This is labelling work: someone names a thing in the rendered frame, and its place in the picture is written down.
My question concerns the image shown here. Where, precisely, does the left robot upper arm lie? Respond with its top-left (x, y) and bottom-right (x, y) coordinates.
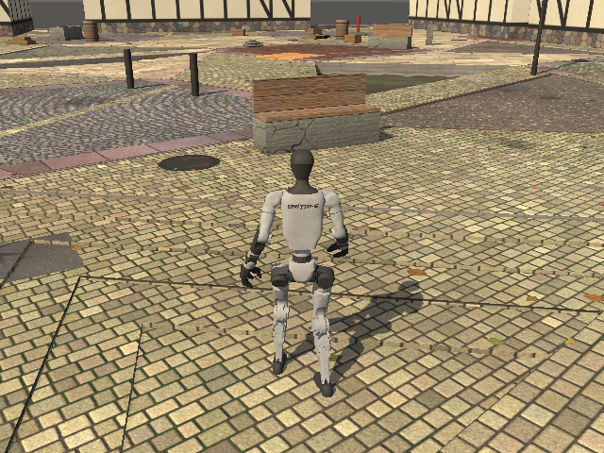
top-left (257, 190), bottom-right (283, 244)

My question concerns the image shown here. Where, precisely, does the right robot thigh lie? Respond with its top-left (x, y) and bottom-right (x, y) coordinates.
top-left (311, 264), bottom-right (335, 335)

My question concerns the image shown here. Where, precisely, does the robot left forearm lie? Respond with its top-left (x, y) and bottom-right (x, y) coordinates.
top-left (243, 229), bottom-right (265, 269)

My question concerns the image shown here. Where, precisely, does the robot left shin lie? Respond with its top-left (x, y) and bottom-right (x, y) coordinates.
top-left (273, 305), bottom-right (287, 362)

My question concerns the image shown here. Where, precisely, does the robot right forearm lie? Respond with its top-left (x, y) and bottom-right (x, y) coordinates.
top-left (336, 225), bottom-right (349, 250)

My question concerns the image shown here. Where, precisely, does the right robot upper arm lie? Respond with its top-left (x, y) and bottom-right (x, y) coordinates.
top-left (322, 190), bottom-right (346, 239)

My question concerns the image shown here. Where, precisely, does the robot right hand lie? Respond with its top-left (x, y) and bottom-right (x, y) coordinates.
top-left (327, 243), bottom-right (348, 258)

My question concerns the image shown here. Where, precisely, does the robot left hand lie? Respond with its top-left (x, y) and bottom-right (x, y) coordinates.
top-left (240, 265), bottom-right (261, 288)

